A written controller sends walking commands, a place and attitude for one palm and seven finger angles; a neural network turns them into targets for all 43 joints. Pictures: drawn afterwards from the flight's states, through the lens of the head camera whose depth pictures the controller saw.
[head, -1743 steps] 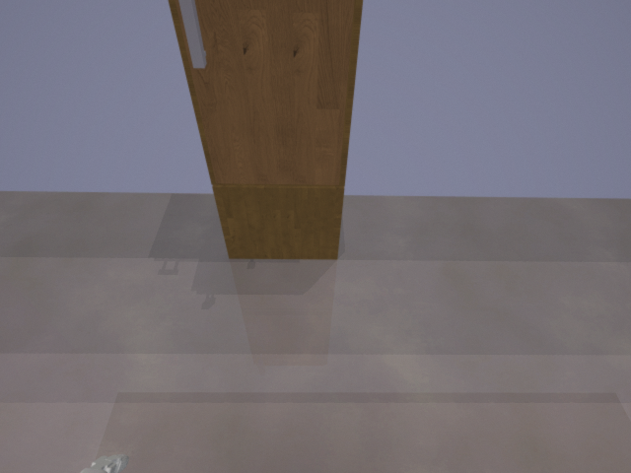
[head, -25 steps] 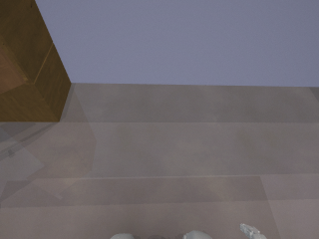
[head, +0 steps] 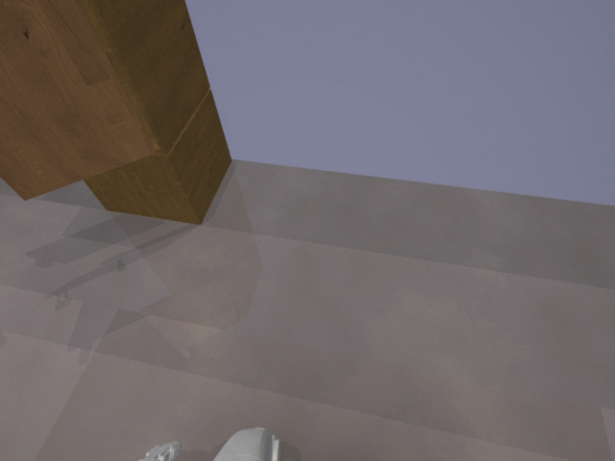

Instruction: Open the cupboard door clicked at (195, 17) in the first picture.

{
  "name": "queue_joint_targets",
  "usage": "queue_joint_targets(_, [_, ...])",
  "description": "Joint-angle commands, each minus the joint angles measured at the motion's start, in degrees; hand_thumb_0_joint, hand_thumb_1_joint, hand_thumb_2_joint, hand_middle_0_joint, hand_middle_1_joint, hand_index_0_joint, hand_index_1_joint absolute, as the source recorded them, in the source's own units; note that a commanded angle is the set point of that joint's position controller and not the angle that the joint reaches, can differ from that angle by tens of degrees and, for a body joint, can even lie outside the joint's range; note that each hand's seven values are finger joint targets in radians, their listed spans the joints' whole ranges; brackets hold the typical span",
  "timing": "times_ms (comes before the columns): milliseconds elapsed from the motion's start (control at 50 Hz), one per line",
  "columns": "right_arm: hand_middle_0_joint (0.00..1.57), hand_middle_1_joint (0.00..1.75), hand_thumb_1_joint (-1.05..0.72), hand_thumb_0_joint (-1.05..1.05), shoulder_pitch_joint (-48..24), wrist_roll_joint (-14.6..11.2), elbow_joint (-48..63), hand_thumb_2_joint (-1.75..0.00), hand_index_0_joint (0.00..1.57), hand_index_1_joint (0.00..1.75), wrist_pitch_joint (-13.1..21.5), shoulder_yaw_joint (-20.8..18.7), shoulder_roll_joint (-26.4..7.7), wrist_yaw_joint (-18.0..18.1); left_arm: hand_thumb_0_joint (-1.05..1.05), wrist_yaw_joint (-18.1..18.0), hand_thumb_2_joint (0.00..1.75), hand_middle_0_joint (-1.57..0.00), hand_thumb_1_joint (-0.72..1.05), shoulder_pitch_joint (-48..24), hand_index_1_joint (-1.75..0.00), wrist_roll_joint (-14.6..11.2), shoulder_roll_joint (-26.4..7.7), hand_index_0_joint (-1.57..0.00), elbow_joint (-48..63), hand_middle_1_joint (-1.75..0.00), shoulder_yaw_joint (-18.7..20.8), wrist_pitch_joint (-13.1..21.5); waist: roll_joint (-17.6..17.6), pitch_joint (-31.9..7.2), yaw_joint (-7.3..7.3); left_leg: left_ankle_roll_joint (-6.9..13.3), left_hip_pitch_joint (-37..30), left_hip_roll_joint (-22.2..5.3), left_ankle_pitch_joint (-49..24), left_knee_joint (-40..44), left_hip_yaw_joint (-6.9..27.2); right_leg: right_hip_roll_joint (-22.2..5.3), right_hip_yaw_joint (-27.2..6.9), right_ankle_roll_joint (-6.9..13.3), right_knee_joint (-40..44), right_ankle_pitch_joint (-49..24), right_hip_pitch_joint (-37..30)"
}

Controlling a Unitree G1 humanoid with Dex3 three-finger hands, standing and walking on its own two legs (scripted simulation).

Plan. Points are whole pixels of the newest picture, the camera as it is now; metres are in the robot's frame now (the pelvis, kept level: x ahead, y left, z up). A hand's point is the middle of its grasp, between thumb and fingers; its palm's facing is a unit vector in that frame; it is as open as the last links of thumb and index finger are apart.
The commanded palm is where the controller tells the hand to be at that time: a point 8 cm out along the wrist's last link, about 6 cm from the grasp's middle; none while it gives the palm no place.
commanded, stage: turn to face it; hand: left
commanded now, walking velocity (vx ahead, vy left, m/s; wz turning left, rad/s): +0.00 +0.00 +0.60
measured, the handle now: out of the picture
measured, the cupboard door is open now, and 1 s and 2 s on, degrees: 41 41 41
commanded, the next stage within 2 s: take the last steps up to it in 0.76 s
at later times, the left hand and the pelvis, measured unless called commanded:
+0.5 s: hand out of the picture +0.04 +0.26 -0.16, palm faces +0.30 -0.92 -0.25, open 7.4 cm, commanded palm none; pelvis +0.01 +0.03 +0.00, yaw +16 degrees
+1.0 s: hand out of the picture -0.03 +0.17 -0.16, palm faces +0.51 -0.82 -0.24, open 7.3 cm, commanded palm none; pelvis +0.03 -0.01 +0.00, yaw +28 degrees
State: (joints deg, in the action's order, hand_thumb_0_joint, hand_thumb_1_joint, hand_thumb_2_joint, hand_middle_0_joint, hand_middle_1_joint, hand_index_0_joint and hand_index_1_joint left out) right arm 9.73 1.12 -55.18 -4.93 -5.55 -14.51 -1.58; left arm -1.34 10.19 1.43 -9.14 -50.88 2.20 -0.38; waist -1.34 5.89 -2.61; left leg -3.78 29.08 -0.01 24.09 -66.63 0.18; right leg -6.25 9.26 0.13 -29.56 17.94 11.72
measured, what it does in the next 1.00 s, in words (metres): steps on the spot, turning left: left foot, then right foot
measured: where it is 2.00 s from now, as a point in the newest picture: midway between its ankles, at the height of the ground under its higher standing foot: (247, 434)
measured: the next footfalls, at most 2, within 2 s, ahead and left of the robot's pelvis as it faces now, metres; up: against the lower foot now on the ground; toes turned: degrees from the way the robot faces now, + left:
left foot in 0.20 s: +0.04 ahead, +0.14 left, +0.00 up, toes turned +14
right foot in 0.64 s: +0.09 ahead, -0.09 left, +0.00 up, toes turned +16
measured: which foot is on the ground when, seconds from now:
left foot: up 0.00-0.18, down 0.20-0.64, up 0.66-1.00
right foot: down 0.00-0.20, up 0.22-0.62, down 0.64-1.00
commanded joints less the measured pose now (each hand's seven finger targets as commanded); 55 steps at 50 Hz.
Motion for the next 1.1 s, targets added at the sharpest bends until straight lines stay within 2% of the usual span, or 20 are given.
queue_joint_targets(0, [0.2, 0.3, -0.9, 0.0, -5.34, -0.32, 5.41, -0.9, 0.2, 0.3, 1.71, 0.53, -1.34, -0.26, 0.0, -0.66, 0.9, -0.2, 0.9, 4.17, -0.3, 0.1, -12.24, -0.2, 2.88, -0.3, 3.45, 1.48, 11.58, -6.78, 3.94, -0.4, 1.13, -1.23, 1.9, 12.43, -3.61, -13.32, -3.8, 4.44, 6.7, -34.97, -10.82])
queue_joint_targets(80, [0.2, 0.3, -0.9, 0.0, -6.74, -0.58, 6.17, -0.9, 0.2, 0.3, 2.41, 0.98, -0.97, -0.36, 0.0, -0.45, 0.9, -0.2, 0.9, 6.7, -0.3, 0.45, -14.29, -0.2, 1.56, -0.3, 4.45, 1.16, 14.17, -6.82, 5.26, 0.92, -3.85, -0.3, 2.26, 23.51, -6.82, -15.45, -2.34, 4.51, 3.02, -39.67, -11.3])
queue_joint_targets(140, [0.2, 0.3, -0.9, 0.0, -1.46, -0.32, 5.23, -0.9, 0.2, 0.3, 3.02, 0.37, -2.92, -0.18, 0.0, 0.0, 0.9, -0.2, 0.9, 4.8, -0.3, -0.12, -14.88, -0.2, 1.58, -0.3, 4.73, 1.05, 12.37, -9.47, 1.67, 2.26, -14.65, 1.03, -7.43, 36.84, -8.04, -14.42, 1.69, 1.2, -5.18, -36.91, -7.38])
queue_joint_targets(160, [0.2, 0.3, -0.9, 0.0, 2.84, -0.07, 4.25, -0.9, 0.2, 0.3, 3.53, -0.5, -6.13, -0.04, 0.0, 0.29, 0.9, -0.2, 0.9, 3.97, -0.3, -0.71, -13.93, -0.2, 2.33, -0.3, 4.54, 0.91, 5.4, -12.77, -1.02, 3.93, -25.41, -1.95, -18.07, 42.0, -4.26, -12.87, 3.48, -1.24, -14.35, -30.22, -0.04])
queue_joint_targets(180, [0.2, 0.3, -0.9, 0.0, 7.09, 0.39, 3.83, -0.9, 0.2, 0.3, 4.06, -2.36, -13.16, 0.51, 0.0, 0.92, 0.9, -0.2, 0.9, 2.55, -0.3, -1.19, -9.53, -0.2, 4.71, -0.3, 3.57, 0.61, -13.81, -15.29, -3.52, 12.21, -36.14, -18.68, -39.94, 43.71, 18.99, -3.55, 4.34, -5.66, -29.12, 7.71, 18.46])
queue_joint_targets(200, [0.2, 0.3, -0.9, 0.0, 10.29, -0.05, 2.6, -0.9, 0.2, 0.3, 3.39, -2.89, -15.96, 1.3, 0.0, 0.38, 0.9, -0.2, 0.9, -1.76, -0.3, -0.74, -8.25, -0.2, 6.57, -0.3, 2.65, -0.24, -15.42, -16.55, -4.63, 17.69, -35.07, -24.06, -55.24, 43.39, 22.9, -1.21, -3.31, -5.24, -36.59, 21.79, 22.29])
queue_joint_targets(220, [0.2, 0.3, -0.9, 0.0, 9.73, -0.02, 2.74, -0.9, 0.2, 0.3, 3.23, -2.2, -14.26, 1.53, 0.0, 0.05, 0.9, -0.2, 0.9, -3.7, -0.3, -0.48, -9.11, -0.2, 7.34, -0.3, 2.6, -0.71, -8.3, -13.66, -3.85, 17.9, -31.01, -23.75, -50.34, 43.05, 18.55, -2.48, -6.44, -4.44, -38.17, 19.69, 21.77])
queue_joint_targets(300, [0.2, 0.3, -0.9, 0.0, -0.01, 0.33, 5.55, -0.9, 0.2, 0.3, 4.02, -0.38, -9.38, 2.71, 0.0, 0.65, 0.9, -0.2, 0.9, -0.54, -0.3, -0.15, -9.21, -0.2, 2.6, -0.3, 3.22, -1.59, -8.94, -6.89, 1.12, 13.28, -19.89, -14.0, -32.53, 46.94, 12.69, -1.15, -9.13, -5.12, -38.49, 6.74, 20.05])
queue_joint_targets(380, [0.2, 0.3, -0.9, 0.0, 0.87, 0.34, 5.53, -0.9, 0.2, 0.3, 4.4, -0.07, -8.77, 2.56, 0.0, 0.86, 0.9, -0.2, 0.9, 0.9, -0.3, -0.14, -8.33, -0.2, 1.91, -0.3, 2.88, -1.55, -4.79, -8.37, 1.67, 13.45, -20.84, -12.63, -30.88, 47.03, 12.29, 0.78, -8.07, -5.51, -31.59, 4.82, 17.97])
queue_joint_targets(500, [0.2, 0.3, -0.9, 0.0, 1.2, 0.67, 5.09, -0.9, 0.2, 0.3, 3.73, -0.17, -8.53, 2.41, 0.0, 0.65, 0.9, -0.2, 0.9, -0.73, -0.3, -0.5, -7.25, -0.2, 3.01, -0.3, 2.3, -1.07, -8.58, -8.0, 1.08, 13.69, -18.16, -12.17, -29.84, 45.39, 15.05, 3.81, -6.57, -4.87, -17.31, 7.14, 10.82])
queue_joint_targets(580, [0.2, 0.3, -0.9, 0.0, -1.31, 0.05, 5.37, -0.9, 0.2, 0.3, 3.5, -0.09, -7.17, 2.38, 0.0, 0.29, 0.9, -0.2, 0.9, 5.36, -0.3, -0.79, -7.64, -0.2, 1.05, -0.3, 2.68, 0.15, -6.01, -9.28, 4.4, 10.52, -11.15, -9.05, -26.87, 39.6, 15.1, 4.91, -5.77, -3.92, 1.69, -4.91, -3.66])
queue_joint_targets(600, [0.2, 0.3, -0.9, 0.0, -0.82, -0.48, 5.49, -0.9, 0.2, 0.3, 3.67, 0.09, -5.03, 2.1, 0.0, -0.06, 0.9, -0.2, 0.9, 7.13, -0.3, -0.37, -10.11, -0.2, 0.75, -0.3, 3.19, 0.93, 0.51, -10.42, 5.08, 7.29, -5.94, -5.08, -19.08, 33.77, 11.7, -0.86, -11.5, -2.4, 8.95, -8.42, -10.66])
queue_joint_targets(620, [0.2, 0.3, -0.9, 0.0, -0.21, -0.96, 6.49, -0.9, 0.2, 0.3, 3.8, 0.55, -1.31, 1.79, 0.0, -0.44, 0.9, -0.2, 0.9, 8.37, -0.3, 0.48, -15.53, -0.2, 0.49, -0.3, 4.3, 1.49, 17.73, -10.39, 5.41, 2.79, 3.25, 3.95, 1.14, 20.9, 2.38, -15.22, -27.28, 3.7, 12.67, -15.41, -14.8])
queue_joint_targets(640, [0.2, 0.3, -0.9, 0.0, -1.18, -0.54, 6.26, -0.9, 0.2, 0.3, 3.17, 0.12, -3.27, 1.84, 0.0, -0.42, 0.9, -0.2, 0.9, 7.64, -0.3, 0.1, -16.03, -0.2, 0.81, -0.3, 3.83, 1.36, 16.2, -8.68, 5.52, 2.47, 2.29, 2.8, 11.96, 7.95, 3.54, -22.55, -30.16, 9.46, 14.0, -17.74, -6.53])
queue_joint_targets(700, [0.2, 0.3, -0.9, 0.0, 0.2, -0.06, 2.42, -0.9, 0.2, 0.3, 1.66, -0.28, -3.05, 1.21, 0.0, -0.55, 0.9, -0.2, 0.9, 0.49, -0.3, -0.38, -10.11, -0.2, 1.76, -0.3, 2.43, 1.53, 11.94, -3.21, 1.58, 1.55, 2.81, -0.08, 1.45, -4.12, 4.34, -12.88, -18.09, 7.08, 13.22, -17.72, -1.0])
queue_joint_targets(760, [0.2, 0.3, -0.9, 0.0, 1.05, -0.23, 0.86, -0.9, 0.2, 0.3, 1.59, 0.25, -1.36, 0.89, 0.0, -0.56, 0.9, -0.2, 0.9, 1.56, -0.3, -0.37, -8.74, -0.2, 1.13, -0.3, 2.24, 2.06, 11.37, -4.42, 1.36, 0.84, 1.38, -0.66, -2.64, -1.5, 2.67, -10.53, -10.6, 5.04, 12.32, -22.94, -2.88])
queue_joint_targets(860, [0.2, 0.3, -0.9, 0.0, -2.15, -0.31, 0.39, -0.9, 0.2, 0.3, 2.08, 1.24, 0.8, 1.06, 0.0, -0.61, 0.9, -0.2, 0.9, 7.99, -0.3, 0.13, -9.77, -0.2, -2.25, -0.3, 2.93, 2.35, 9.54, -6.0, 4.57, 0.37, -0.98, -0.59, 2.09, 13.16, -1.01, -12.55, -10.01, 6.6, 10.76, -29.18, -9.91])
queue_joint_targets(960, [0.2, 0.3, -0.9, 0.0, -5.36, -0.24, 1.07, -0.9, 0.2, 0.3, 3.3, 1.79, 0.3, 0.57, 0.0, 0.1, 0.9, -0.2, 0.9, 12.27, -0.3, 0.48, -11.44, -0.2, -5.42, -0.3, 3.82, 2.7, 11.92, -4.82, 7.16, 1.18, -0.46, -1.27, 4.09, 21.09, -3.05, -16.38, -13.51, 7.93, 13.11, -17.59, -13.06])
queue_joint_targets(1040, [0.2, 0.3, -0.9, 0.0, -4.02, -0.27, 1.15, -0.9, 0.2, 0.3, 4.28, 1.99, 0.58, 0.12, 0.0, 0.58, 0.9, -0.2, 0.9, 11.07, -0.3, 0.69, -12.1, -0.2, -6.6, -0.3, 4.33, 2.83, 11.78, -4.67, 5.86, 2.29, -6.23, -1.07, 2.36, 30.45, -4.97, -17.25, -12.18, 7.27, 12.43, -8.56, -9.64])
queue_joint_targets(1080, [0.2, 0.3, -0.9, 0.0, 0.89, -0.12, -0.36, -0.9, 0.2, 0.3, 4.89, 2.18, 0.38, 0.3, 0.0, 0.8, 0.9, -0.2, 0.9, 8.26, -0.3, 0.27, -12.06, -0.2, -6.7, -0.3, 4.28, 2.52, 9.76, -4.39, 2.74, 2.99, -18.87, 0.77, -5.44, 40.87, -7.62, -14.08, -7.32, 4.27, 8.43, -4.95, -1.07])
